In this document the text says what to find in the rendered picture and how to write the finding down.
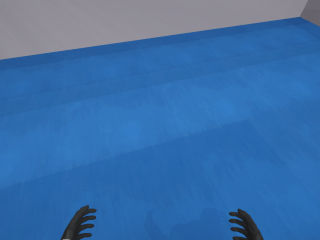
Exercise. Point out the right robot hand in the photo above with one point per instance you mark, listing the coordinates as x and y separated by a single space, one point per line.
250 228

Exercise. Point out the left robot hand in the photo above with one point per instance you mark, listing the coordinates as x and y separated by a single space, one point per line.
74 227

